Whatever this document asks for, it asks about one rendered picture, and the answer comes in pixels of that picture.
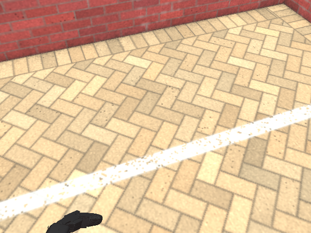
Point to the left robot hand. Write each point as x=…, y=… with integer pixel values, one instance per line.
x=74, y=221

